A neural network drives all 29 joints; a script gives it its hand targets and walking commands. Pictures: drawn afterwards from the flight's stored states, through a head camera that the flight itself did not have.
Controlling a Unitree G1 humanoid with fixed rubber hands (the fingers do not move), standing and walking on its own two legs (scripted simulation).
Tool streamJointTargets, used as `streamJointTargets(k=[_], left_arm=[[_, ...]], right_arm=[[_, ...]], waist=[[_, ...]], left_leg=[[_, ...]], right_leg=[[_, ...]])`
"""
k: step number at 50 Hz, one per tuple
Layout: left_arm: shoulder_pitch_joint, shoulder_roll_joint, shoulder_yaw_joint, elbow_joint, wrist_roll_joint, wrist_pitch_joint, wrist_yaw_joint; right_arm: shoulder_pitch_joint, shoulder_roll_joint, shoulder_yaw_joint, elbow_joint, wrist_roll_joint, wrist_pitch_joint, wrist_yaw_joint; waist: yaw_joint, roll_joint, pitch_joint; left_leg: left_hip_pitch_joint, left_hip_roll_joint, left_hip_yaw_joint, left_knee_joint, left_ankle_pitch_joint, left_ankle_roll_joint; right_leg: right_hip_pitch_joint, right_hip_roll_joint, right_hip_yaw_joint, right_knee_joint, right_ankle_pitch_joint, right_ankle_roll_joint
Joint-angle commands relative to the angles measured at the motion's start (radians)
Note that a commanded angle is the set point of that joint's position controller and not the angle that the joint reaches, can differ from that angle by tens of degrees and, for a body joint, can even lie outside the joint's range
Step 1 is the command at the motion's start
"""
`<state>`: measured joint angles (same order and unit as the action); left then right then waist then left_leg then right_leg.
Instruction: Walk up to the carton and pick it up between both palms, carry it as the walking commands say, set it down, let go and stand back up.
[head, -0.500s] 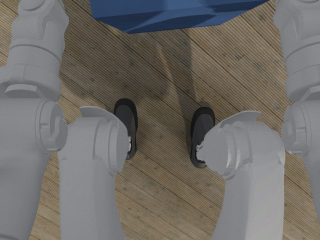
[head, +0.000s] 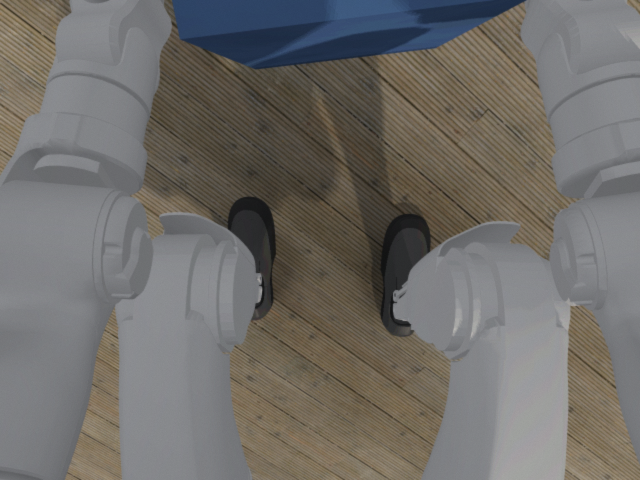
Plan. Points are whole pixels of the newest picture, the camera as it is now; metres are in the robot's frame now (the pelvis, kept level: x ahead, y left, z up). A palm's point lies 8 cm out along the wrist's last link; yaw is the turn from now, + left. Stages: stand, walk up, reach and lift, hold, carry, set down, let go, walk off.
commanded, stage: reach and lift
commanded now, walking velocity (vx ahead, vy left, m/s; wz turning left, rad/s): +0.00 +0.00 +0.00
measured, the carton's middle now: out of the picture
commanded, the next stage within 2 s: none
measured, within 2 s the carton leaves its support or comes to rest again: leaves its support in 0.72 s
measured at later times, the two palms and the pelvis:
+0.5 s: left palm out of the picture +0.55 +0.19 -0.18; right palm out of the picture +0.56 -0.15 -0.19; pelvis +0.00 +0.00 -0.01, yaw +0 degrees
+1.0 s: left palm out of the picture +0.56 +0.19 -0.14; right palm out of the picture +0.57 -0.14 -0.16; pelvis -0.01 +0.01 -0.01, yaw +0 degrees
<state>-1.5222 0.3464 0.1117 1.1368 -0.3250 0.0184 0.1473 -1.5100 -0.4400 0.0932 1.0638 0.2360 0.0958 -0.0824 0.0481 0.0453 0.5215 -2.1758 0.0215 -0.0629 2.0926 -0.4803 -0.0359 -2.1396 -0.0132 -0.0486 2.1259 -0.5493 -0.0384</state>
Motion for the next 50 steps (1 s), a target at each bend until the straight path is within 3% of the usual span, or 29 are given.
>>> streamJointTargets(k=[1, 2, 3, 4, 7, 8, 9, 10, 13, 15, 16, 18, 20, 21, 22, 24, 25, 27, 31, 32, 33, 34, 36, 39, 42, 45, 47, 49, 50], left_arm=[[-0.226, -0.13, -0.113, -0.032, -0.008, -0.022, 0.01], [-0.228, -0.176, -0.147, -0.024, -0.011, -0.02, -0.001], [-0.255, -0.207, -0.144, -0.05, -0.015, -0.028, -0.011], [-0.29, -0.258, -0.148, -0.051, -0.001, -0.027, -0.022], [-0.399, -0.466, -0.185, -0.074, -0.009, -0.011, -0.086], [-0.394, -0.502, -0.181, -0.061, 0.019, -0.003, -0.101], [-0.435, -0.6, -0.198, -0.08, 0.008, 0.008, -0.128], [-0.466, -0.68, -0.188, -0.103, 0.028, 0.017, -0.156], [-0.452, -0.832, -0.193, -0.104, 0.013, 0.043, -0.209], [-0.444, -0.865, -0.175, -0.139, 0.056, 0.052, -0.227], [-0.44, -0.871, -0.179, -0.087, 0.076, 0.072, -0.234], [-0.446, -0.876, -0.143, -0.125, 0.059, 0.076, -0.249], [-0.438, -0.906, -0.176, -0.172, 0.051, 0.078, -0.253], [-0.431, -0.954, -0.176, -0.158, 0.072, 0.091, -0.264], [-0.455, -0.954, -0.174, -0.149, 0.068, 0.104, -0.271], [-0.457, -0.966, -0.167, -0.171, 0.051, 0.102, -0.278], [-0.468, -0.958, -0.172, -0.191, 0.062, 0.103, -0.27], [-0.543, -0.928, -0.187, -0.251, 0.024, 0.096, -0.262], [-0.544, -0.967, -0.252, -0.334, -0.015, 0.108, -0.247], [-0.53, -0.996, -0.23, -0.24, 0.024, 0.123, -0.245], [-0.598, -0.961, -0.259, -0.342, -0.005, 0.113, -0.242], [-0.631, -0.99, -0.3, -0.458, -0.017, 0.122, -0.23], [-0.586, -1.021, -0.282, -0.379, -0.012, 0.145, -0.228], [-0.548, -1.059, -0.262, -0.35, 0.01, 0.173, -0.231], [-0.662, -1.076, -0.307, -0.597, -0.052, 0.165, -0.213], [-0.563, -1.087, -0.276, -0.387, 0.022, 0.206, -0.23], [-0.604, -1.128, -0.255, -0.437, 0.028, 0.211, -0.233], [-0.646, -1.124, -0.268, -0.517, 0.006, 0.219, -0.221], [-0.657, -1.1, -0.231, -0.457, 0.032, 0.224, -0.226]], right_arm=[[-0.413, 0.093, 0.043, -0.094, 0.077, -0.042, 0.015], [-0.42, 0.173, 0.065, -0.119, 0.104, -0.038, 0.03], [-0.402, 0.18, 0.052, -0.07, 0.067, -0.041, 0.035], [-0.443, 0.248, 0.094, -0.083, 0.085, -0.042, 0.049], [-0.514, 0.529, 0.133, -0.109, 0.082, -0.023, 0.113], [-0.494, 0.552, 0.105, -0.068, 0.082, -0.016, 0.132], [-0.566, 0.628, 0.126, -0.136, 0.061, -0.017, 0.158], [-0.582, 0.75, 0.127, -0.124, 0.064, -0.006, 0.187], [-0.553, 0.827, 0.097, -0.101, -0.008, 0.017, 0.237], [-0.602, 0.843, 0.118, -0.166, -0.006, 0.015, 0.263], [-0.577, 0.849, 0.09, -0.14, -0.032, 0.024, 0.271], [-0.602, 0.867, 0.114, -0.206, -0.03, 0.032, 0.286], [-0.601, 0.893, 0.109, -0.215, -0.022, 0.03, 0.297], [-0.6, 0.907, 0.106, -0.212, -0.025, 0.035, 0.306], [-0.562, 0.871, 0.063, -0.195, -0.066, 0.04, 0.311], [-0.611, 0.905, 0.11, -0.244, -0.047, 0.043, 0.302], [-0.638, 0.897, 0.114, -0.268, -0.03, 0.034, 0.303], [-0.639, 0.901, 0.116, -0.268, -0.028, 0.041, 0.301], [-0.727, 0.872, 0.174, -0.434, 0.018, 0.038, 0.285], [-0.777, 0.859, 0.164, -0.383, 0.032, 0.033, 0.285], [-0.724, 0.892, 0.179, -0.389, 0.027, 0.049, 0.285], [-0.795, 0.888, 0.187, -0.559, 0.069, 0.043, 0.279], [-0.738, 0.857, 0.175, -0.481, 0.058, 0.044, 0.273], [-0.724, 0.899, 0.159, -0.431, 0.033, 0.064, 0.279], [-0.794, 0.894, 0.213, -0.641, 0.072, 0.07, 0.258], [-0.73, 0.94, 0.155, -0.483, 0.037, 0.099, 0.258], [-0.79, 0.928, 0.127, -0.543, 0.024, 0.094, 0.265], [-0.855, 0.949, 0.159, -0.628, 0.067, 0.103, 0.261], [-0.772, 0.962, 0.098, -0.443, 0.023, 0.121, 0.268]], waist=[[0.003, -0.072, -1.466], [0.033, -0.019, -1.469], [-0.014, -0.079, -1.452], [0.026, -0.046, -1.455], [0.002, -0.11, -1.41], [0.035, -0.041, -1.41], [0.004, -0.075, -1.389], [0.047, -0.034, -1.397], [-0.046, -0.107, -1.365], [0.005, -0.07, -1.343], [-0.026, -0.059, -1.302], [-0.001, -0.112, -1.328], [-0.031, -0.083, -1.404], [-0.006, -0.061, -1.364], [-0.067, -0.05, -1.355], [-0.045, -0.111, -1.421], [-0.017, -0.066, -1.433], [-0.055, -0.105, -1.48], [-0.041, -0.093, -1.767], [-0.016, -0.043, -1.688], [-0.023, -0.101, -1.738], [-0.01, -0.069, -1.982], [-0.06, -0.063, -1.955], [-0.048, -0.061, -1.891], [-0.05, -0.069, -2.256], [-0.037, -0.059, -2.025], [-0.081, -0.049, -2.079], [-0.053, -0.057, -2.189], [-0.071, -0.052, -2.003]], left_leg=[[0.668, -0.054, 0.141, -0.081, 0.24, 0.003], [0.676, -0.056, 0.143, -0.094, 0.257, 0.008], [0.652, -0.066, 0.136, -0.086, 0.256, 0.005], [0.621, -0.062, 0.153, -0.073, 0.252, 0.0], [0.605, -0.064, 0.131, -0.076, 0.241, 0.016], [0.599, -0.071, 0.162, -0.064, 0.213, 0.003], [0.588, -0.077, 0.149, -0.067, 0.205, 0.013], [0.555, -0.084, 0.168, -0.052, 0.203, 0.01], [0.548, -0.099, 0.147, -0.032, 0.205, 0.016], [0.548, -0.097, 0.163, -0.036, 0.206, 0.021], [0.534, -0.098, 0.157, -0.054, 0.163, 0.013], [0.532, -0.097, 0.16, -0.028, 0.185, 0.021], [0.55, -0.1, 0.147, -0.012, 0.262, 0.02], [0.533, -0.105, 0.172, -0.023, 0.228, 0.02], [0.526, -0.104, 0.153, -0.032, 0.2, 0.012], [0.502, -0.108, 0.165, 0.001, 0.2, 0.021], [0.523, -0.111, 0.17, -0.013, 0.208, 0.018], [0.56, -0.103, 0.153, -0.02, 0.225, 0.021], [0.74, -0.111, 0.149, -0.029, 0.36, 0.014], [0.678, -0.109, 0.173, -0.019, 0.279, 0.017], [0.675, -0.109, 0.176, -0.017, 0.289, 0.015], [0.808, -0.117, 0.177, -0.011, 0.406, 0.013], [0.788, -0.116, 0.171, -0.031, 0.357, 0.008], [0.787, -0.119, 0.172, -0.066, 0.296, 0.011], [0.929, -0.137, 0.187, -0.046, 0.446, 0.005], [0.783, -0.131, 0.207, -0.083, 0.265, 0.008], [0.829, -0.135, 0.187, -0.068, 0.291, 0.007], [0.904, -0.136, 0.19, -0.09, 0.326, 0.018], [0.817, -0.131, 0.174, -0.103, 0.238, 0.014]], right_leg=[[0.565, 0.069, 0.032, -0.153, 0.213, 0.042], [0.566, 0.076, 0.043, -0.143, 0.241, 0.041], [0.561, 0.078, 0.031, -0.157, 0.24, 0.046], [0.57, 0.074, 0.045, -0.149, 0.254, 0.039], [0.551, 0.082, 0.038, -0.146, 0.25, 0.046], [0.534, 0.082, 0.044, -0.151, 0.225, 0.04], [0.517, 0.09, 0.038, -0.139, 0.219, 0.031], [0.558, 0.093, 0.06, -0.142, 0.23, 0.035], [0.498, 0.09, 0.033, -0.127, 0.217, 0.029], [0.469, 0.098, 0.033, -0.121, 0.201, 0.03], [0.455, 0.094, 0.022, -0.126, 0.179, 0.034], [0.452, 0.097, 0.027, -0.129, 0.162, 0.04], [0.47, 0.096, 0.013, -0.095, 0.252, 0.041], [0.443, 0.099, 0.031, -0.118, 0.219, 0.032], [0.418, 0.095, 0.015, -0.12, 0.197, 0.031], [0.504, 0.084, 0.032, -0.129, 0.197, 0.029], [0.514, 0.086, 0.03, -0.117, 0.201, 0.035], [0.537, 0.09, 0.023, -0.112, 0.237, 0.041], [0.627, 0.093, -0.003, -0.095, 0.314, 0.04], [0.582, 0.092, 0.013, -0.102, 0.238, 0.035], [0.648, 0.091, 0.021, -0.124, 0.28, 0.044], [0.761, 0.104, 0.02, -0.108, 0.387, 0.044], [0.706, 0.101, -0.004, -0.117, 0.337, 0.047], [0.661, 0.1, -0.023, -0.133, 0.274, 0.04], [0.857, 0.112, -0.014, -0.13, 0.416, 0.04], [0.778, 0.109, -0.015, -0.167, 0.282, 0.047], [0.751, 0.108, -0.026, -0.164, 0.282, 0.038], [0.792, 0.119, -0.022, -0.183, 0.296, 0.032], [0.663, 0.12, -0.04, -0.172, 0.207, 0.028]])
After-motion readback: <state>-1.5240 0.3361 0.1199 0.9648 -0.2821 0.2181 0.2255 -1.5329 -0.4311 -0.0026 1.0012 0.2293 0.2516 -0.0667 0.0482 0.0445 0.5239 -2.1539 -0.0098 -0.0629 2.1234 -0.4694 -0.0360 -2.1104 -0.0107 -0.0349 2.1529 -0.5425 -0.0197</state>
